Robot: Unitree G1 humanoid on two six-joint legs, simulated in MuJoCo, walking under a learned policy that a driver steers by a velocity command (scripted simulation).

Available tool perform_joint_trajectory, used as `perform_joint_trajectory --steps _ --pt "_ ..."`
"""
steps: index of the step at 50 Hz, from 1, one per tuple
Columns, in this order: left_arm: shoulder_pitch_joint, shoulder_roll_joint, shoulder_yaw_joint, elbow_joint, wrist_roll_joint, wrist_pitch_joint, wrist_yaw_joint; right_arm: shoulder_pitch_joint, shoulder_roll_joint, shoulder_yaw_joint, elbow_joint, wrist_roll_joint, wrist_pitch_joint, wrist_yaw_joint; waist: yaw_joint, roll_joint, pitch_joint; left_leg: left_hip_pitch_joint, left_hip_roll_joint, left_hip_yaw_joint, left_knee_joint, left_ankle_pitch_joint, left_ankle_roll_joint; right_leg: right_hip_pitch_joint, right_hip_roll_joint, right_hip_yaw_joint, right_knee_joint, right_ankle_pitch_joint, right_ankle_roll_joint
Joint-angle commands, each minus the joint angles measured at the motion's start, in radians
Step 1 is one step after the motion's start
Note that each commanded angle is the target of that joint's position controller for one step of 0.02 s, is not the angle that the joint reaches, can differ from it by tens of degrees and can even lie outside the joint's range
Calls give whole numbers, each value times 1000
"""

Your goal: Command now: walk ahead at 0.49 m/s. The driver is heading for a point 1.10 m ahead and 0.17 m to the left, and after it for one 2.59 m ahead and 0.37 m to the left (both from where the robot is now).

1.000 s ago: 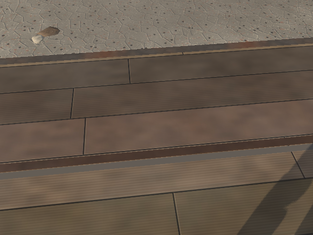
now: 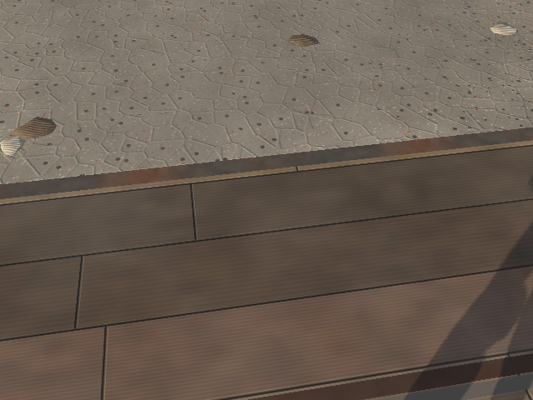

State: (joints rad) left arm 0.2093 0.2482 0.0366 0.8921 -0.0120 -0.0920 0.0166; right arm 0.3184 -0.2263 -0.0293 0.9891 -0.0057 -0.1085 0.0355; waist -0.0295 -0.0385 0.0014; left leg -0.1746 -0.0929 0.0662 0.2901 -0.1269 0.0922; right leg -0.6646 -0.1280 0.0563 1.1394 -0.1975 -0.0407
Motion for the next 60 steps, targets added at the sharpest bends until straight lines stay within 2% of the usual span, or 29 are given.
perform_joint_trajectory --steps 1,5,10,12,14,15,16,17,18,19,20,21,23,26,32,37,40,41,42,43,44,45,46,47,48,50,52,56,60 --pt "35 46 14 -42 13 3 7 -41 -131 -21 -55 1 -18 -19 47 76 56 -111 278 -205 -206 70 171 -18 -42 1 -140 162 27" --pt "-129 29 7 -85 3 -9 -6 41 -159 -25 -38 17 -5 -35 -12 75 55 -18 264 -159 -190 85 127 12 4 -37 -431 307 35" --pt "-251 43 3 -135 -10 -18 -37 114 -170 -32 -4 27 16 -38 -48 89 83 146 327 -179 -117 60 113 8 32 -42 -583 216 16" --pt "-227 66 10 -140 -10 -27 -47 105 -181 -38 -3 27 27 -40 -22 103 68 190 351 -193 -62 113 97 67 49 -51 -624 134 -12" --pt "-43 120 41 -91 -8 -33 -46 67 -176 -34 -13 22 38 -40 82 106 -35 173 296 -142 155 396 60 326 108 -100 -666 98 -54" --pt "162 193 68 -39 -1 -35 -38 57 -137 -17 -34 7 38 -39 159 51 -181 28 235 -85 428 360 25 622 18 0 -638 124 -111" --pt "295 309 97 -13 15 -27 -36 161 -20 19 -52 4 16 -30 142 -200 -328 -400 64 -11 839 -26 -56 1031 -233 436 -697 17 -268" --pt "310 229 75 -8 12 -26 -40 162 -58 13 -36 21 -12 -25 149 -221 -392 -545 44 -167 1003 -419 -46 1075 -284 690 -834 -65 -304" --pt "216 166 54 -24 7 -28 -39 68 -155 -12 -62 47 -27 -21 130 -150 -239 -630 108 -185 1061 -361 -23 950 -251 548 -841 -68 -244" --pt "115 130 40 -49 5 -25 -39 1 -162 -15 -81 49 -29 -24 99 -77 -154 -609 166 -155 1029 -261 -17 802 -210 398 -859 8 -210" --pt "48 98 30 -60 8 -24 -44 -34 -148 -19 -85 35 -22 -31 71 -21 -87 -569 200 -138 963 -190 -23 668 -165 298 -898 78 -192" --pt "18 74 22 -60 14 -26 -49 -26 -134 -25 -84 25 -8 -36 38 -32 -55 -507 229 -141 902 -142 -26 580 -125 223 -935 118 -172" --pt "36 72 23 -37 17 -31 -53 10 -88 -22 -72 21 18 -38 11 -42 -34 -445 234 -124 857 -97 -40 503 -91 147 -979 196 -178" --pt "92 111 33 -4 18 -32 -40 -62 -89 -28 -103 13 30 -42 12 -16 4 -529 240 -120 743 7 -62 518 -89 86 -1005 312 -191" --pt "177 129 34 35 6 -16 -15 -284 -63 -22 -168 16 20 -29 72 -20 51 -525 203 -80 395 240 -71 566 -63 7 -1034 257 -155" --pt "246 137 41 81 -3 2 -7 -406 -69 -16 -217 26 9 -4 100 -22 98 -556 184 -79 268 182 -46 717 -121 14 -985 254 -149" --pt "222 154 51 85 -6 16 -2 -375 -96 -25 -222 27 -2 10 62 -39 68 -456 154 -56 227 76 -10 769 -143 12 -902 405 -127" --pt "201 164 53 80 -5 20 -1 -311 -118 -37 -207 26 -4 9 23 -55 24 -343 120 -27 220 53 6 763 -131 -2 -830 567 -115" --pt "181 153 49 75 -1 26 -2 -170 -154 -59 -162 24 -4 4 -49 -48 -56 -151 83 2 206 60 30 726 -84 -38 -668 700 -93" --pt "176 126 35 57 9 27 -2 22 -216 -84 -112 18 -3 -5 -120 0 -189 156 172 -98 241 86 79 554 -29 -75 -409 580 -59" --pt "294 9 0 47 13 7 -15 154 -317 -109 -85 0 4 -10 -90 240 -346 564 435 -555 183 -55 243 131 143 -106 11 110 18" --pt "284 28 1 63 -1 -22 -22 151 -249 -85 -84 9 6 -8 -93 282 -413 600 493 -818 24 -136 270 -12 183 50 177 -363 10" --pt "189 118 26 34 -29 -38 -26 62 -195 -68 -95 18 4 -9 -79 224 -254 471 459 -679 9 -167 210 -105 117 66 237 -320 -11" --pt "114 131 28 12 -34 -43 -21 -33 -157 -56 -120 18 4 -9 -50 148 -153 307 423 -532 -12 -112 172 -96 58 32 200 -221 -21" --pt "76 123 34 6 -21 -37 -12 -101 -124 -45 -128 10 3 -5 -17 89 -79 152 381 -429 -49 -39 151 -50 18 13 131 -144 -19" --pt "117 82 39 15 -7 -7 -4 -135 -89 -35 -120 -4 -4 2 41 125 -41 -4 321 -314 -113 21 128 70 -23 17 42 -69 -16" --pt "126 55 38 16 -3 12 0 -101 -112 -40 -97 -1 -9 -2 55 118 -18 -48 307 -254 -151 90 146 75 -29 3 -8 -29 -2" --pt "-20 63 45 -35 9 14 1 -27 -146 -47 -67 2 -3 -28 28 88 22 12 304 -198 -175 179 141 -53 -33 -3 -216 160 29" --pt "-156 38 34 -72 3 5 -14 32 -156 -45 -45 13 5 -40 -15 94 48 51 277 -137 -182 158 108 -22 5 -38 -447 312 30"
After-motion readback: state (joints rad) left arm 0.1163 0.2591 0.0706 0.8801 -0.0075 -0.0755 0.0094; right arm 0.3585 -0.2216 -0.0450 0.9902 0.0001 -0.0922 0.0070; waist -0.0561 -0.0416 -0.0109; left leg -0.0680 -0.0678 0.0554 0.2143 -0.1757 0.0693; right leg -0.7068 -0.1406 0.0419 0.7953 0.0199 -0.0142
